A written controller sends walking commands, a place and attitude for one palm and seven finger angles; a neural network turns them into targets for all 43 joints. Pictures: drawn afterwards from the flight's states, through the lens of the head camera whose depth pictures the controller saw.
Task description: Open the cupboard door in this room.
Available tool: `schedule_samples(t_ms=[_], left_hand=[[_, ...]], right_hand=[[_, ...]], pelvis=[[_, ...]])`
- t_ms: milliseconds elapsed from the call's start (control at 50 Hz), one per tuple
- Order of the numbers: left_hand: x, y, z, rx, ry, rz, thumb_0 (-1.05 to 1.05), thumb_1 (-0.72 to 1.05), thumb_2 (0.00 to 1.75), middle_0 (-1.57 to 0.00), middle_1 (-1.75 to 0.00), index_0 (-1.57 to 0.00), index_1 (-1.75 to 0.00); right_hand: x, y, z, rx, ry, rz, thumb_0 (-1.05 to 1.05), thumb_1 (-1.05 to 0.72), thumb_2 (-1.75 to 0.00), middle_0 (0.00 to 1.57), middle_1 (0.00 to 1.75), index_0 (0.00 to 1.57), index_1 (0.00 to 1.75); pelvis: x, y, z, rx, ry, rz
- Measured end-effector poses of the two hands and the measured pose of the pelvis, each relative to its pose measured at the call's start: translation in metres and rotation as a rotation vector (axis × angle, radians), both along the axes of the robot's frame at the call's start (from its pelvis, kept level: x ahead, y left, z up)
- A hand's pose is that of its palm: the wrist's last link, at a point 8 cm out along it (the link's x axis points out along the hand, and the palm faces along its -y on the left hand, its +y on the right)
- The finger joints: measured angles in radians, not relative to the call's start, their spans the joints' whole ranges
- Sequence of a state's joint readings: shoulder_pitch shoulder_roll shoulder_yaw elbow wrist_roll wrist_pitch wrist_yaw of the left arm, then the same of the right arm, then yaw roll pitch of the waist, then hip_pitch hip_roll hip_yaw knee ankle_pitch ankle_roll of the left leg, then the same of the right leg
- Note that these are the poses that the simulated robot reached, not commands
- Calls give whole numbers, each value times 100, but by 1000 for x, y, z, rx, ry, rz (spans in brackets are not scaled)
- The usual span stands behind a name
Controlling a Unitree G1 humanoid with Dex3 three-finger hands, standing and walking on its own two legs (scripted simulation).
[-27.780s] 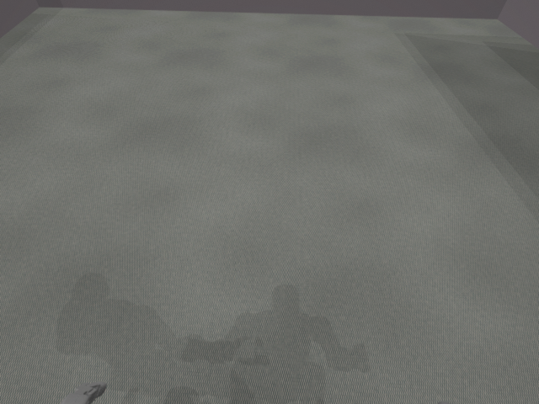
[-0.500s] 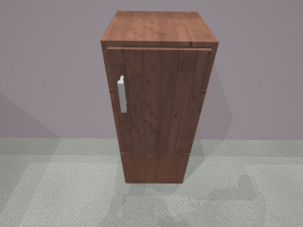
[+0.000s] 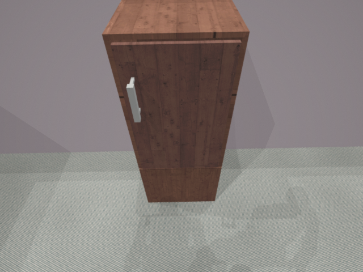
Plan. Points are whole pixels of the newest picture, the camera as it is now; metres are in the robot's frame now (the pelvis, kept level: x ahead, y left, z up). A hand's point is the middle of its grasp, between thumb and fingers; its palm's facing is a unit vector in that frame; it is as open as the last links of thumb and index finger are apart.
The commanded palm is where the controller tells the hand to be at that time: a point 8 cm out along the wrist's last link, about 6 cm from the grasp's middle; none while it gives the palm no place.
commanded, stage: come to a stop and stand still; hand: left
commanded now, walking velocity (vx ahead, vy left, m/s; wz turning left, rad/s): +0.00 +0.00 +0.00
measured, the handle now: (135, 100) +0.60 +0.18 +0.04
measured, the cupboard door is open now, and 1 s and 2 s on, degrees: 0 0 0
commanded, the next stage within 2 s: look again from close up in 0.26 s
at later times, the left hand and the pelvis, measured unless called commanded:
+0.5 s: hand out of the picture +0.02 +0.17 -0.17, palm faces +0.05 -0.98 -0.21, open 7.3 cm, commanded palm none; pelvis +0.02 +0.00 +0.00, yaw +0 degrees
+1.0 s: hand out of the picture +0.03 +0.18 -0.16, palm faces +0.09 -0.97 -0.21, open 7.3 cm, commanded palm +0.13 +0.23 -0.07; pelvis +0.03 +0.01 +0.00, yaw +0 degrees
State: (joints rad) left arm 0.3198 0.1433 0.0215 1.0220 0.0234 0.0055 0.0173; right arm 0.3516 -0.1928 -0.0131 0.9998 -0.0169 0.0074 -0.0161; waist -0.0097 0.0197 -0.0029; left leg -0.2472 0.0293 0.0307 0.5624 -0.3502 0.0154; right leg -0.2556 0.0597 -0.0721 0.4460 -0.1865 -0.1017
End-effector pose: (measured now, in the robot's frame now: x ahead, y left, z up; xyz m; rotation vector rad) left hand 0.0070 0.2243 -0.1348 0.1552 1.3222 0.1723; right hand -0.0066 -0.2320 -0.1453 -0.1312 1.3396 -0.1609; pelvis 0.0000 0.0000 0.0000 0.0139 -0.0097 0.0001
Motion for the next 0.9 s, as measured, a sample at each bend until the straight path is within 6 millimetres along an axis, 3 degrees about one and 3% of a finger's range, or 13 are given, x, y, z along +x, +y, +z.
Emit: schedule_samples(t_ms=[120, 340, 900], left_hand=[[11, 1, -3, -9, -26, 15, 1, 93, 90, -20, -30, -20, -30], [13, 1, 2, 5, 2, 14, 1, 93, 90, -20, -30, -20, -30], [8, 0, -3, -19, 58, 20, 1, 92, 90, -20, -30, -20, -30]], right_hand=[[-6, 13, -2, 16, 33, 15, 0, -91, -90, 19, 30, 20, 30], [4, 34, -6, 74, 43, 21, 0, -90, -90, 20, 30, 20, 30], [16, 35, -3, 42, 61, 22, 0, -90, -90, 20, 30, 20, 30]], pelvis=[[5, -1, -1, -4, -9, 4], [16, 0, 3, -5, -12, 8], [29, 9, 4, -3, -11, 2]])
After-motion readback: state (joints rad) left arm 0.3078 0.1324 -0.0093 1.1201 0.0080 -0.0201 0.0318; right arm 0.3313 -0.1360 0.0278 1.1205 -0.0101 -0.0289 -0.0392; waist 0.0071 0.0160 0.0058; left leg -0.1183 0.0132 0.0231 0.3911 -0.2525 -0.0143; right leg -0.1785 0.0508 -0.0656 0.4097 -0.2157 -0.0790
